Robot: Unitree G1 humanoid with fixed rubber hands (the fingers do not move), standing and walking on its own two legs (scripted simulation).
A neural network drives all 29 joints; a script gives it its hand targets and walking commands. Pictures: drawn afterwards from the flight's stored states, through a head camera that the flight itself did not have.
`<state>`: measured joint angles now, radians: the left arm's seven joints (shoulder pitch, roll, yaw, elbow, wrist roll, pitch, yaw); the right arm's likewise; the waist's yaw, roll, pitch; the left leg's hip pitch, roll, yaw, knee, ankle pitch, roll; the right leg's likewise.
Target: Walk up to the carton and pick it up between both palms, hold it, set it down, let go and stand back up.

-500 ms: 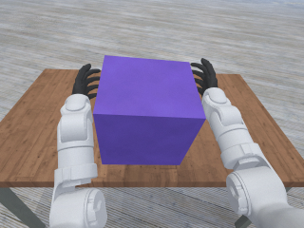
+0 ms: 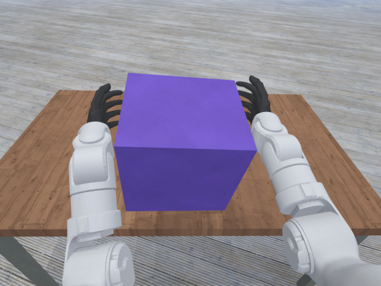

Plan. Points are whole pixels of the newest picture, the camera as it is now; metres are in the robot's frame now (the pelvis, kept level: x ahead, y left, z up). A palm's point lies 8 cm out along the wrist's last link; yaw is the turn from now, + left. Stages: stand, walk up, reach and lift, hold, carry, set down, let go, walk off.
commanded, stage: hold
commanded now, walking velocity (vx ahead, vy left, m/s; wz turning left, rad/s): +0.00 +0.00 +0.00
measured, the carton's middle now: (179, 146) +0.37 +0.01 +0.13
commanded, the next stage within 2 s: none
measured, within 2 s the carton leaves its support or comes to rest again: neither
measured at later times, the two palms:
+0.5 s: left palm (101, 125) +0.36 +0.16 +0.20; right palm (259, 117) +0.37 -0.15 +0.20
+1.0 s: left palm (99, 122) +0.36 +0.17 +0.21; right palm (260, 113) +0.37 -0.15 +0.21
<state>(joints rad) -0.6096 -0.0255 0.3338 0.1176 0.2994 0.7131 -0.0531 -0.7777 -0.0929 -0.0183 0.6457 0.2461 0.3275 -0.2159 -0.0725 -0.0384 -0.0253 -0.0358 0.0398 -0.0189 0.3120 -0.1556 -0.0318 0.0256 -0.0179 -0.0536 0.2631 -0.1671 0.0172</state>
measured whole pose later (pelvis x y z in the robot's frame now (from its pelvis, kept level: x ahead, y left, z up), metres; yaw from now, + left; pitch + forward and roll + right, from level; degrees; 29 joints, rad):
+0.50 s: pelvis +0.01 +0.00 +0.00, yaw +0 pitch -8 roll -1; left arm -0.58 -0.03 0.33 0.08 0.31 0.72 -0.07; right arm -0.74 -0.09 0.01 0.61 0.26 0.32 -0.22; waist -0.09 -0.04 -0.01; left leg -0.01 0.04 -0.02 0.32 -0.17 -0.03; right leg 0.05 -0.02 -0.06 0.26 -0.18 0.02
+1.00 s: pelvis +0.00 +0.00 +0.00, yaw +0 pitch -7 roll -1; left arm -0.64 -0.02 0.33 0.15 0.30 0.70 -0.06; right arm -0.78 -0.08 -0.04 0.65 0.22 0.31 -0.21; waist -0.07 -0.04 -0.03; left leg -0.04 0.04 -0.02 0.31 -0.15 -0.03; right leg 0.02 -0.02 -0.05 0.26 -0.16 0.02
